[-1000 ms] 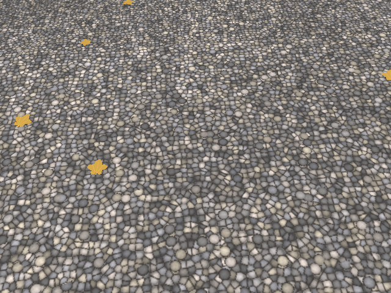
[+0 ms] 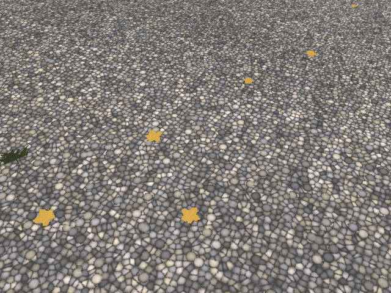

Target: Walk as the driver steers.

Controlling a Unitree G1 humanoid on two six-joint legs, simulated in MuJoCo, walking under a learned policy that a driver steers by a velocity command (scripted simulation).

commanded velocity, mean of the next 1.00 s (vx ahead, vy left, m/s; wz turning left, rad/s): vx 0.00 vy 0.00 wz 0.02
